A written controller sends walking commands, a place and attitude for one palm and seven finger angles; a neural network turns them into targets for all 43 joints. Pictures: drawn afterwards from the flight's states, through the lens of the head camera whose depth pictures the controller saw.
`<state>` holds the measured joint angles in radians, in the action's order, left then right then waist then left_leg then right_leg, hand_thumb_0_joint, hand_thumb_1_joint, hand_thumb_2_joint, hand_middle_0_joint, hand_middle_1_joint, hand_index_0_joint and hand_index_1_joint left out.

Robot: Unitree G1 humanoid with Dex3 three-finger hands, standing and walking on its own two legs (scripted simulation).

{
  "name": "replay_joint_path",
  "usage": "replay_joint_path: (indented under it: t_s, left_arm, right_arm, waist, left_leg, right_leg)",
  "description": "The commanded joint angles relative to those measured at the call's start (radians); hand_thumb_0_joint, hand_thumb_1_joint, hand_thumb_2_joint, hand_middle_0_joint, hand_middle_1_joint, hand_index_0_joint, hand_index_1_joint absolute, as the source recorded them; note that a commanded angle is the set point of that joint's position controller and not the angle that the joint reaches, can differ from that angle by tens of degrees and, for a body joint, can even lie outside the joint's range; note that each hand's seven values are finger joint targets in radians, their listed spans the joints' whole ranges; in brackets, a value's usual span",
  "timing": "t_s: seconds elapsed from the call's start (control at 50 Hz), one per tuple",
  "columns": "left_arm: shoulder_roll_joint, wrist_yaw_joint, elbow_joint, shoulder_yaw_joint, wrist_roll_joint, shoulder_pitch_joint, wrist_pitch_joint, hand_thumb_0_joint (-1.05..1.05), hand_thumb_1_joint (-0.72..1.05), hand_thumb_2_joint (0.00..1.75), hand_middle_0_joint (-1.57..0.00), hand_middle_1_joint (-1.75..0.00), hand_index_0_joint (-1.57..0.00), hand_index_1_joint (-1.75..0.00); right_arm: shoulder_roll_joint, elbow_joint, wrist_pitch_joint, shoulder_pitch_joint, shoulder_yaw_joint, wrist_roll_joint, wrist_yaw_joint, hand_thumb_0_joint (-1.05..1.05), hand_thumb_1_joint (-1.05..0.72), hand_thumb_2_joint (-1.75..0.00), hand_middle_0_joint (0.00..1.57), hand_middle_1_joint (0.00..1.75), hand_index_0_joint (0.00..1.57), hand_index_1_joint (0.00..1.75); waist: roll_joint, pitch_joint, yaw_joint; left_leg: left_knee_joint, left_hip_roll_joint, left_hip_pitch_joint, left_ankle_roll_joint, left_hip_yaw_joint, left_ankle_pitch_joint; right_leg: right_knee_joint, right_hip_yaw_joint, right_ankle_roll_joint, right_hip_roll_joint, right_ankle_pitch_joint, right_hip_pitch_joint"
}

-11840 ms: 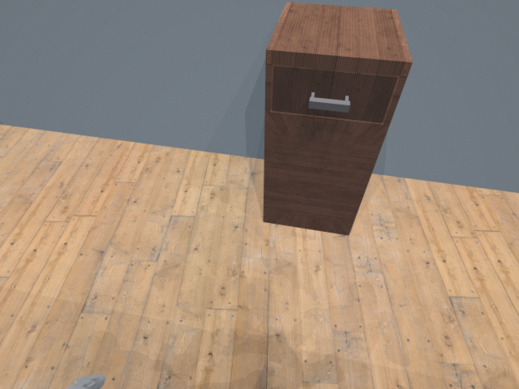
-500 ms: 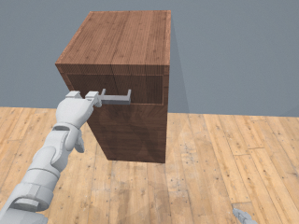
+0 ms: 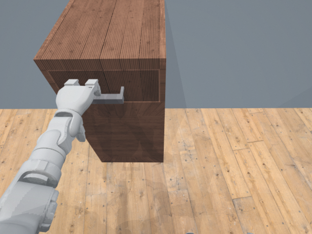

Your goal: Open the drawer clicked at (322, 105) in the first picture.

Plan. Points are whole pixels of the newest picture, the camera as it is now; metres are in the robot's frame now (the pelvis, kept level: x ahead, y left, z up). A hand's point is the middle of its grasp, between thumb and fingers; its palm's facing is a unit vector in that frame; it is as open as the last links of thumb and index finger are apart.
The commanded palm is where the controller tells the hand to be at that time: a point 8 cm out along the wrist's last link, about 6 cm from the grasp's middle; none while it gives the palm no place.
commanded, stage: move the hooked fingers above the handle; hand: left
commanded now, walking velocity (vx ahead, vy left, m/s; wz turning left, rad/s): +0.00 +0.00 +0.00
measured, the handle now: (106, 94) +0.57 +0.18 -0.03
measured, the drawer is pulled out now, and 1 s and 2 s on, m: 0.00 0.00 0.00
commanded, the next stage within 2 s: lower the fingers behind the handle in 1.30 s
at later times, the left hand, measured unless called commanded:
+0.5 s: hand (97, 97) +0.51 +0.19 +0.02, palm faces -0.06 -0.01 -1.00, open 13.8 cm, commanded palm +0.50 +0.20 +0.08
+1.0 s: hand (96, 96) +0.51 +0.20 +0.02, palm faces -0.05 +0.00 -1.00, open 13.8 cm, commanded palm +0.50 +0.19 +0.08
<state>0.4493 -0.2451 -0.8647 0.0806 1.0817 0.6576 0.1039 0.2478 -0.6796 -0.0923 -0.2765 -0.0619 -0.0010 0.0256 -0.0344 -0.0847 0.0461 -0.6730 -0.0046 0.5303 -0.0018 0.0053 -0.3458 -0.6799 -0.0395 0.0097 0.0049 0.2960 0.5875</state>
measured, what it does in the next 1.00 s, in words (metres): stands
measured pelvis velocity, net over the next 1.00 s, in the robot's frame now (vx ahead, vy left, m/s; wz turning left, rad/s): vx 0.01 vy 0.01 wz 0.00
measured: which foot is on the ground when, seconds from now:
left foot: down 0.00-1.00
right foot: down 0.00-1.00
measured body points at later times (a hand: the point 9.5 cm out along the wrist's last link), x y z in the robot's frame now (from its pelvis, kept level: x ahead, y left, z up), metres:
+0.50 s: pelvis +0.01 +0.01 -0.01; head +0.11 +0.00 +0.42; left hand +0.51 +0.19 +0.07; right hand +0.00 -0.26 -0.14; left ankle -0.01 +0.12 -0.72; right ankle +0.02 -0.13 -0.72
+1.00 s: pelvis +0.01 +0.01 -0.01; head +0.11 +0.01 +0.42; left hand +0.51 +0.20 +0.07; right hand +0.03 -0.26 -0.14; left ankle -0.01 +0.12 -0.72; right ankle +0.02 -0.13 -0.72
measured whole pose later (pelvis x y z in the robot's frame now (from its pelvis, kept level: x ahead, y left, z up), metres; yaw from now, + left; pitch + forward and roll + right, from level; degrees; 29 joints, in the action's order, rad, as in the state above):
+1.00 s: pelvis +0.01 +0.01 -0.01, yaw +0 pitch +19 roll -1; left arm 0.45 -0.32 -1.10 0.08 1.11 0.89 0.04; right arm 0.25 -0.71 -0.10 -0.34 -0.06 -0.03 0.00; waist -0.04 -0.13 0.13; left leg -0.79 0.00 0.72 0.01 0.01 -0.41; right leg -0.75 -0.03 0.02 0.00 0.33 0.75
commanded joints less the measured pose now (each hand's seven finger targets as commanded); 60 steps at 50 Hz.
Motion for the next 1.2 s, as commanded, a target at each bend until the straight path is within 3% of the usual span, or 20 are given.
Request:
replay_joint_path:
  t_s: [0.0, 0.06, 0.22, 0.34, 0.38, 0.46, 0.56, 0.58, 0.6, 0.64, 0.68, 0.7, 0.78, 0.92, 0.96, 1.0, 1.04, 1.1, 1.16, 1.18]
  left_arm:
    - [0.208, -0.059, 0.155, -0.071, -0.002, 0.468, 0.005, 0.0, -0.5, 0.3, -0.3, -1.2, -0.3, -1.2]
    - [0.258, -0.072, 0.098, -0.1, 0.006, 0.518, -0.001, 0.0, -0.5, 0.3, -0.3, -1.2, -0.3, -1.2]
    - [0.213, -0.107, 0.027, -0.064, 0.022, 0.627, -0.027, 0.0, -0.5, 0.3, -0.3, -1.2, -0.3, -1.2]
    - [0.253, -0.11, -0.031, -0.095, 0.023, 0.67, -0.046, 0.0, -0.5, 0.3, -0.3, -1.2, -0.3, -1.2]
    - [0.236, -0.11, -0.05, -0.077, 0.026, 0.675, -0.054, 0.0, -0.5, 0.3, -0.3, -1.2, -0.3, -1.2]
    - [0.274, -0.114, -0.09, -0.091, 0.031, 0.73, -0.069, 0.0, -0.5, 0.3, -0.3, -1.2, -0.3, -1.2]
    - [0.316, -0.103, -0.054, -0.13, 0.031, 0.689, -0.06, 0.0, -0.5, 0.3, -0.3, -1.2, -0.3, -1.2]
    - [0.276, -0.097, -0.069, -0.108, 0.027, 0.641, -0.061, 0.0, -0.5, 0.3, -0.3, -1.2, -0.3, -1.2]
    - [0.3, -0.096, -0.071, -0.129, 0.027, 0.624, -0.063, 0.0, -0.5, 0.3, -0.3, -1.2, -0.3, -1.2]
    - [0.259, -0.091, -0.065, -0.095, 0.022, 0.645, -0.061, 0.0, -0.5, 0.3, -0.3, -1.2, -0.3, -1.2]
    - [0.28, -0.094, -0.01, -0.109, 0.025, 0.651, -0.049, 0.0, -0.5, 0.3, -0.3, -1.2, -0.3, -1.2]
    - [0.231, -0.094, 0.002, -0.074, 0.021, 0.657, -0.044, 0.0, -0.5, 0.3, -0.3, -1.2, -0.3, -1.2]
    - [0.236, -0.106, 0.025, -0.08, 0.016, 0.678, -0.03, 0.0, -0.5, 0.3, -0.3, -1.2, -0.3, -1.2]
    - [0.208, -0.124, -0.045, -0.045, 0.026, 0.725, -0.076, 0.0, -0.5, 0.3, -0.3, -1.2, -0.3, -1.2]
    - [0.2, -0.117, -0.029, -0.04, 0.023, 0.746, -0.077, 0.0, -0.5, 0.3, -0.3, -1.2, -0.3, -1.2]
    - [0.149, -0.105, -0.034, -0.005, 0.021, 0.732, -0.08, 0.0, -0.5, 0.3, -0.3, -1.2, -0.3, -1.2]
    - [0.169, -0.098, -0.07, -0.03, 0.014, 0.715, -0.086, 0.0, -0.5, 0.3, -0.3, -1.2, -0.3, -1.2]
    - [0.206, -0.098, -0.053, -0.058, 0.024, 0.682, -0.082, 0.0, -0.5, 0.3, -0.3, -1.2, -0.3, -1.2]
    - [0.221, -0.112, -0.05, -0.069, 0.03, 0.693, -0.083, 0.0, -0.5, 0.3, -0.3, -1.2, -0.3, -1.2]
    - [0.25, -0.116, -0.061, -0.097, 0.031, 0.655, -0.086, 0.0, -0.5, 0.3, -0.3, -1.2, -0.3, -1.2]
  right_arm:
    - [0.142, 0.089, 0.03, -0.08, -0.056, -0.008, 0.002, 0.0, -0.9, -0.9, 0.2, 0.3, 0.2, 0.3]
    - [0.149, 0.08, 0.029, -0.1, -0.055, -0.008, 0.003, 0.0, -0.9, -0.9, 0.2, 0.3, 0.2, 0.3]
    - [0.157, 0.05, 0.029, -0.164, -0.068, -0.023, -0.014, 0.0, -0.9, -0.9, 0.2, 0.3, 0.2, 0.3]
    - [0.17, 0.037, 0.023, -0.194, -0.065, -0.03, -0.017, 0.0, -0.9, -0.9, 0.2, 0.3, 0.2, 0.3]
    - [0.168, 0.033, 0.02, -0.206, -0.064, -0.03, -0.021, 0.0, -0.9, -0.9, 0.2, 0.3, 0.2, 0.3]
    - [0.178, 0.023, 0.018, -0.226, -0.059, -0.032, -0.018, 0.0, -0.9, -0.9, 0.2, 0.3, 0.2, 0.3]
    - [0.178, 0.036, 0.012, -0.239, -0.062, -0.039, -0.02, 0.0, -0.9, -0.9, 0.2, 0.3, 0.2, 0.3]
    - [0.173, 0.037, 0.011, -0.236, -0.064, -0.038, -0.022, 0.0, -0.9, -0.9, 0.2, 0.3, 0.2, 0.3]
    - [0.177, 0.036, 0.006, -0.235, -0.062, -0.036, -0.022, 0.0, -0.9, -0.9, 0.2, 0.3, 0.2, 0.3]
    - [0.175, 0.035, 0.005, -0.235, -0.063, -0.035, -0.022, 0.0, -0.9, -0.9, 0.2, 0.3, 0.2, 0.3]
    - [0.177, 0.036, 0.003, -0.236, -0.067, -0.034, -0.021, 0.0, -0.9, -0.9, 0.2, 0.3, 0.2, 0.3]
    - [0.171, 0.04, 0.004, -0.234, -0.069, -0.034, -0.021, 0.0, -0.9, -0.9, 0.2, 0.3, 0.2, 0.3]
    - [0.17, 0.021, 0.003, -0.233, -0.073, -0.034, -0.021, 0.0, -0.9, -0.9, 0.2, 0.3, 0.2, 0.3]
    - [0.168, 0.018, 0.003, -0.217, -0.062, -0.028, -0.022, 0.0, -0.9, -0.9, 0.2, 0.3, 0.2, 0.3]
    - [0.166, 0.023, 0.006, -0.221, -0.065, -0.029, -0.021, 0.0, -0.9, -0.9, 0.2, 0.3, 0.2, 0.3]
    - [0.161, 0.026, 0.006, -0.218, -0.065, -0.028, -0.024, 0.0, -0.9, -0.9, 0.2, 0.3, 0.2, 0.3]
    - [0.163, 0.026, 0.004, -0.221, -0.063, -0.03, -0.023, 0.0, -0.9, -0.9, 0.2, 0.3, 0.2, 0.3]
    - [0.162, 0.044, 0.002, -0.209, -0.056, -0.029, -0.019, 0.0, -0.9, -0.9, 0.2, 0.3, 0.2, 0.3]
    - [0.164, 0.046, 0.002, -0.206, -0.055, -0.029, -0.017, 0.0, -0.9, -0.9, 0.2, 0.3, 0.2, 0.3]
    - [0.165, 0.049, 0.0, -0.2, -0.055, -0.028, -0.016, 0.0, -0.9, -0.9, 0.2, 0.3, 0.2, 0.3]
  waist:
    - [0.026, -0.378, 0.02]
    - [0.044, -0.366, 0.033]
    - [-0.02, -0.454, 0.07]
    - [-0.008, -0.49, 0.079]
    - [-0.021, -0.482, 0.084]
    - [-0.007, -0.465, 0.106]
    - [-0.041, -0.569, 0.081]
    - [-0.046, -0.545, 0.075]
    - [-0.026, -0.529, 0.07]
    - [-0.033, -0.506, 0.087]
    - [-0.04, -0.538, 0.079]
    - [-0.041, -0.525, 0.088]
    - [-0.058, -0.505, 0.094]
    - [-0.042, -0.455, 0.116]
    - [-0.065, -0.488, 0.113]
    - [-0.072, -0.492, 0.113]
    - [-0.024, -0.473, 0.115]
    - [-0.029, -0.49, 0.088]
    - [-0.001, -0.48, 0.096]
    - [0.003, -0.48, 0.078]
  left_leg:
    - [0.036, -0.031, -0.116, 0.038, -0.044, 0.306]
    - [0.026, -0.032, -0.067, 0.04, -0.041, 0.277]
    - [-0.026, -0.022, -0.094, 0.035, -0.034, 0.351]
    - [-0.045, -0.018, -0.062, 0.034, -0.026, 0.386]
    - [-0.049, -0.017, -0.055, 0.034, -0.029, 0.385]
    - [-0.057, -0.014, -0.017, 0.037, -0.026, 0.367]
    - [-0.079, -0.012, -0.05, 0.036, -0.031, 0.45]
    - [-0.079, -0.01, -0.052, 0.034, -0.036, 0.464]
    - [-0.078, -0.007, -0.04, 0.034, -0.038, 0.459]
    - [-0.072, -0.006, -0.044, 0.033, -0.035, 0.451]
    - [-0.07, -0.003, -0.074, 0.033, -0.029, 0.456]
    - [-0.069, -0.003, -0.084, 0.033, -0.027, 0.46]
    - [-0.069, 0.001, -0.114, 0.03, -0.019, 0.477]
    - [-0.056, -0.007, -0.086, 0.03, -0.02, 0.401]
    - [-0.059, -0.007, -0.109, 0.029, -0.016, 0.431]
    - [-0.066, -0.005, -0.132, 0.026, -0.016, 0.455]
    - [-0.066, -0.006, -0.103, 0.029, -0.018, 0.456]
    - [-0.061, -0.012, -0.071, 0.032, -0.029, 0.44]
    - [-0.059, -0.013, -0.045, 0.036, -0.031, 0.402]
    - [-0.056, -0.015, -0.035, 0.036, -0.037, 0.394]
  right_leg:
    - [0.053, 0.044, -0.049, -0.038, -0.27, -0.182]
    - [0.047, 0.042, -0.047, -0.039, -0.251, -0.167]
    - [0.004, 0.054, -0.05, -0.05, -0.279, -0.089]
    - [-0.018, 0.058, -0.051, -0.053, -0.304, -0.091]
    - [-0.02, 0.059, -0.049, -0.054, -0.306, -0.079]
    - [-0.026, 0.059, -0.046, -0.054, -0.298, -0.061]
    - [-0.048, 0.055, -0.045, -0.055, -0.365, -0.104]
    - [-0.042, 0.056, -0.046, -0.057, -0.372, -0.099]
    - [-0.041, 0.056, -0.044, -0.056, -0.371, -0.102]
    - [-0.033, 0.06, -0.045, -0.057, -0.354, -0.081]
    - [-0.033, 0.057, -0.045, -0.058, -0.351, -0.088]
    - [-0.027, 0.063, -0.044, -0.058, -0.343, -0.077]
    - [-0.022, 0.065, -0.046, -0.059, -0.338, -0.053]
    - [-0.013, 0.07, -0.047, -0.058, -0.291, -0.032]
    - [-0.017, 0.069, -0.047, -0.056, -0.307, -0.039]
    - [-0.02, 0.071, -0.048, -0.058, -0.309, -0.023]
    - [-0.02, 0.07, -0.047, -0.058, -0.328, -0.047]
    - [-0.028, 0.062, -0.046, -0.054, -0.349, -0.083]
    - [-0.025, 0.059, -0.043, -0.053, -0.337, -0.091]
    - [-0.024, 0.056, -0.044, -0.052, -0.341, -0.108]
